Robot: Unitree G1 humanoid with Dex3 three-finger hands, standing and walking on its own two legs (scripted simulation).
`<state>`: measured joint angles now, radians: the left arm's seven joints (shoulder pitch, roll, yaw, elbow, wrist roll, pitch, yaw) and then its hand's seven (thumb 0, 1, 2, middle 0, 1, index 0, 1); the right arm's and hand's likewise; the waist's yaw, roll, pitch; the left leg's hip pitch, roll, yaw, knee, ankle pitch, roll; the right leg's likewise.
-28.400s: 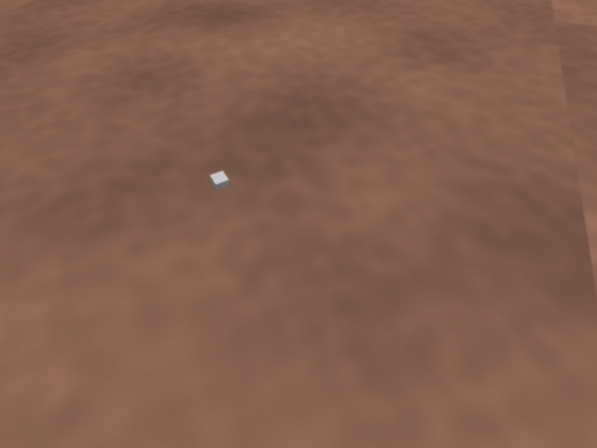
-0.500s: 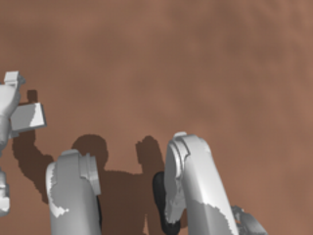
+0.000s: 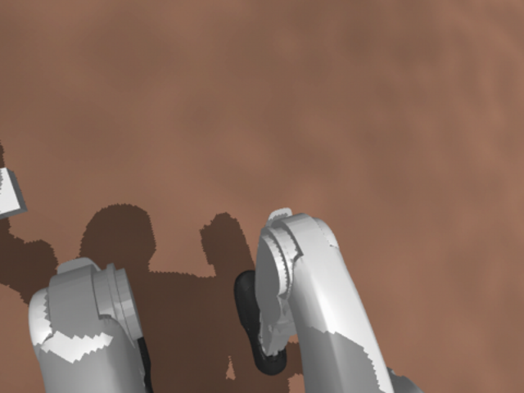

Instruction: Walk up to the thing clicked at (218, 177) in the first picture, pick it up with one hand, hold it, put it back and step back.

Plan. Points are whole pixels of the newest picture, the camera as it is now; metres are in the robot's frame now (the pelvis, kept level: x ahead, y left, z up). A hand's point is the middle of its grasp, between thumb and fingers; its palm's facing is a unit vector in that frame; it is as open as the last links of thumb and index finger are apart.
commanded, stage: rest palm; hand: left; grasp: from above
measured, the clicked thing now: out of the picture +0.44 +0.32 -0.29
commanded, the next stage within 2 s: close in 0.96 s
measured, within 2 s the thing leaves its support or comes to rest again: neither
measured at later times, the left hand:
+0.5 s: hand out of the picture +0.44 +0.33 -0.25, palm faces -0.45 -0.18 -0.88, open 14.3 cm
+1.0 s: hand out of the picture +0.44 +0.31 -0.27, palm faces -0.41 -0.16 -0.90, open 14.2 cm
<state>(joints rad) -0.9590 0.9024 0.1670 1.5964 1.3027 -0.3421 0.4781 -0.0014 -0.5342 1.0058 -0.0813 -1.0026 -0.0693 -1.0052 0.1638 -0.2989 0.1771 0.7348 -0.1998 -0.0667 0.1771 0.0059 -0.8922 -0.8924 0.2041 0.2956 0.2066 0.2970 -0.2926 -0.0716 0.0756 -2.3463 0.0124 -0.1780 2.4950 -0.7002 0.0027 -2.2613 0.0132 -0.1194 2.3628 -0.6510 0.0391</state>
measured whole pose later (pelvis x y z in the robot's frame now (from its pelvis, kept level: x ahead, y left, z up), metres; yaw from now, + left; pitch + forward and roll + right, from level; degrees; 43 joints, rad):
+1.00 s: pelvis +0.00 +0.01 -0.02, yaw -4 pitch +26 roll -15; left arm -1.01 1.00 0.17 1.79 1.30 -0.23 0.71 0.00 -0.51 0.99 -0.09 -0.97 -0.07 -0.97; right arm 0.06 -0.35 0.27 0.71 -0.29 -0.27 0.30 0.00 -0.89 -0.90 0.20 0.30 0.20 0.30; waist -0.37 -0.15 0.15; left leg -2.35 0.02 -0.25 2.59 -0.73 0.02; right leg -2.24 0.04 -0.17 2.39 -0.65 0.06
